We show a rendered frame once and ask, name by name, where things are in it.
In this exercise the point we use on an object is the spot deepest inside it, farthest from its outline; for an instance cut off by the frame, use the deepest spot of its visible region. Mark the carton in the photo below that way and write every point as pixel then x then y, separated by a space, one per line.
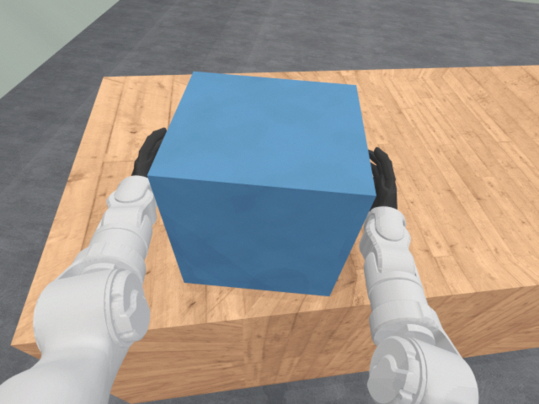
pixel 264 183

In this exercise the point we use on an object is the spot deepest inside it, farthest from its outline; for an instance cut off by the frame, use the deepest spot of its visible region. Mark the pedestal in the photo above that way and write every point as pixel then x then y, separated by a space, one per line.
pixel 464 146

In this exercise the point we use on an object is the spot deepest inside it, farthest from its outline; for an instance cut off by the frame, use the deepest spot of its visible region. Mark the robot right upper arm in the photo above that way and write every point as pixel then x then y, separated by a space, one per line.
pixel 405 370

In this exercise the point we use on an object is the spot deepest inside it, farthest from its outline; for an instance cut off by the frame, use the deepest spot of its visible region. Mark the robot right forearm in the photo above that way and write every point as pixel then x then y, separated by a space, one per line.
pixel 394 288

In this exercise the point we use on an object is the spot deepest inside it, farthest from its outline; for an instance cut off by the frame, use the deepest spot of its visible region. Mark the robot left forearm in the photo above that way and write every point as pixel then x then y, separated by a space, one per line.
pixel 123 236

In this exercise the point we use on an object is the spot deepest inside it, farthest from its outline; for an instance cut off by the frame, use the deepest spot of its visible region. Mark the right robot hand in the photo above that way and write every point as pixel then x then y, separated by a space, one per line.
pixel 384 180

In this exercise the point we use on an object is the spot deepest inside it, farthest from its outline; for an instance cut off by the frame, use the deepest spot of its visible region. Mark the robot left upper arm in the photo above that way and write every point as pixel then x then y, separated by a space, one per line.
pixel 84 326

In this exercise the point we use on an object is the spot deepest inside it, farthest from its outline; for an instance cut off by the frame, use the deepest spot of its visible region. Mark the left robot hand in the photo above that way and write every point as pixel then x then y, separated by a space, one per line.
pixel 148 152

